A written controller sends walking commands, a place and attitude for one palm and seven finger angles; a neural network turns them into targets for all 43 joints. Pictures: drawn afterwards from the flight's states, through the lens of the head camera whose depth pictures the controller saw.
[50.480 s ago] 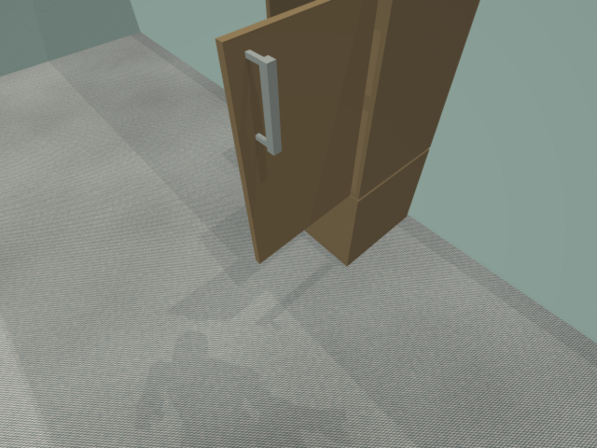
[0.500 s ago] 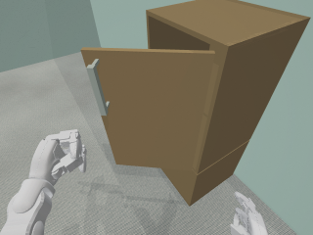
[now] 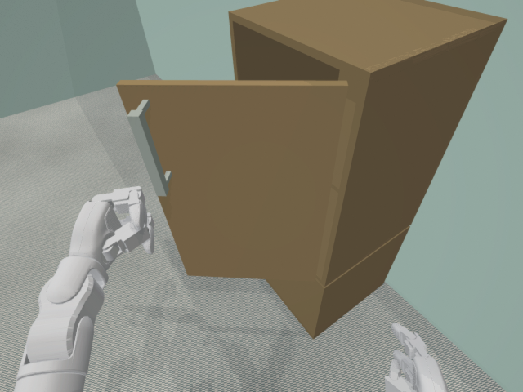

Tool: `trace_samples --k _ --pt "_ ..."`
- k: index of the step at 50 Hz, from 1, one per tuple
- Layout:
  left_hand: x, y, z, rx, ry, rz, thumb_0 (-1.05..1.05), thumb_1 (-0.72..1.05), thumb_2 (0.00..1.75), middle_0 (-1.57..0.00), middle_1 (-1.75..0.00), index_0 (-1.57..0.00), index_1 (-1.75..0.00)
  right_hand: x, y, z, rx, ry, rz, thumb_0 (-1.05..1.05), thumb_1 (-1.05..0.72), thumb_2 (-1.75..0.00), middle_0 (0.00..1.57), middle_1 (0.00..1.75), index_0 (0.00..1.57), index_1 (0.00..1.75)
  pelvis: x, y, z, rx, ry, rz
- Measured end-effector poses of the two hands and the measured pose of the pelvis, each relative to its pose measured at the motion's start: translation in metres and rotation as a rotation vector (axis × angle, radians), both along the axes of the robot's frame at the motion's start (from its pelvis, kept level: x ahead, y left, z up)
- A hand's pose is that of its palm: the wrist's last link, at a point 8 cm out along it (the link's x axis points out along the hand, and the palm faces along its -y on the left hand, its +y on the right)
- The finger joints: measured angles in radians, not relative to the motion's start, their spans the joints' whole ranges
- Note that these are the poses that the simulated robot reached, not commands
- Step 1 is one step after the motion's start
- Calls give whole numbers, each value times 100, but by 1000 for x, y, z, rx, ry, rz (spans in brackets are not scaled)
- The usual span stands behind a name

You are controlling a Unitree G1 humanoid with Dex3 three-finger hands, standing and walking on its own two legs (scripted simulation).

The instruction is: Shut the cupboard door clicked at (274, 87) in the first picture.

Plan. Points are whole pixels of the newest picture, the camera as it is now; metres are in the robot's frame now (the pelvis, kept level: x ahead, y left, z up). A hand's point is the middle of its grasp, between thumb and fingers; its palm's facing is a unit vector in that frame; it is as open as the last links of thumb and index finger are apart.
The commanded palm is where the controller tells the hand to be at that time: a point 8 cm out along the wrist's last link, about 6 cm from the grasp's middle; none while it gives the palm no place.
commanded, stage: bring the fist close to the handle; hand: left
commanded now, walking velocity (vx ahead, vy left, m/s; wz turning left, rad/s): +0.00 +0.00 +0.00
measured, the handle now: (154, 150) +0.47 +0.24 +0.14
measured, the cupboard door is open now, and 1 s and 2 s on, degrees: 51 51 38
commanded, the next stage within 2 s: push the door shut along its arc in 0.98 s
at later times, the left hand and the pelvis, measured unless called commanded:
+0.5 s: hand (160, 189) +0.37 +0.19 +0.15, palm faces +0.05 -1.00 -0.04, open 3.1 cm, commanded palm +0.34 +0.24 +0.14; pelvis +0.01 +0.00 +0.00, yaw +0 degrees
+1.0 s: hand (161, 186) +0.37 +0.19 +0.15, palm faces +0.05 -1.00 -0.03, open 3.1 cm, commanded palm +0.34 +0.24 +0.14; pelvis +0.01 +0.00 +0.00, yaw -1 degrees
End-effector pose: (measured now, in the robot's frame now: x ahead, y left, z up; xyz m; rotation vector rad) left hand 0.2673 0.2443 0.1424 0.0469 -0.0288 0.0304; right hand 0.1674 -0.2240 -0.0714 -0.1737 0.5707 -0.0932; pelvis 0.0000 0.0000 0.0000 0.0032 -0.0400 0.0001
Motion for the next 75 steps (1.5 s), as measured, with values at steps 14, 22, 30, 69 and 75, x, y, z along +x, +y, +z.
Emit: trace_samples --k 14,22,30,69,75 --pt "36 2 1 0 5 9 2 90 90 -130 -150 -130 -150 1 -12 -7 -22 66 -30 2 -91 -90 20 30 20 30 6 -2 -1 1 18 2" --pt "65 0 2 -7 22 21 2 90 90 -130 -150 -130 -150 -4 -15 -13 -20 111 -50 2 -91 -90 20 30 20 30 8 -3 -1 2 33 -2" --pt "85 -2 8 -12 12 13 2 90 90 -130 -150 -130 -150 -18 -22 -19 -19 165 -82 2 -91 -90 20 30 20 30 10 -3 -1 3 48 -9" --pt "117 5 7 -16 39 -50 2 90 90 -130 -150 -130 -150 -47 -27 -26 -59 240 -119 2 -91 -90 20 30 20 30 -2 2 -4 -7 72 2" --pt "135 9 6 -16 36 -76 2 90 90 -131 -150 -130 -150 -73 -35 -33 -75 312 -155 2 -91 -90 20 30 20 30 -1 4 -6 -8 98 -2"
